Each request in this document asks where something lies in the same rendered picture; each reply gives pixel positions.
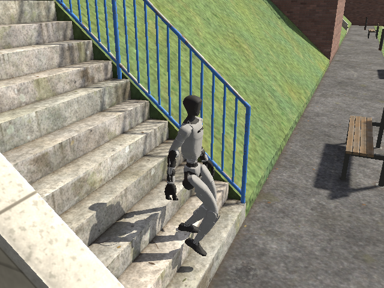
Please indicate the right robot upper arm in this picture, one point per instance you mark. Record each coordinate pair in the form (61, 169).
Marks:
(183, 133)

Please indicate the left robot foot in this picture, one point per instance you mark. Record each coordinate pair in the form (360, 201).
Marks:
(191, 228)

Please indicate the right robot hand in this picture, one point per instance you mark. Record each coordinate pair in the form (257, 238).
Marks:
(170, 189)

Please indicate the right robot forearm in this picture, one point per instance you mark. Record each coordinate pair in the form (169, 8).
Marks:
(171, 156)

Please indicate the left robot shin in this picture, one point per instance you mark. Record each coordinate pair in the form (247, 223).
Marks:
(198, 214)

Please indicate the left robot hand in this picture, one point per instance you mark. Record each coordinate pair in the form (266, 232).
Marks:
(209, 164)

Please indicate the left robot forearm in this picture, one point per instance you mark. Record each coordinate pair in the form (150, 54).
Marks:
(203, 156)

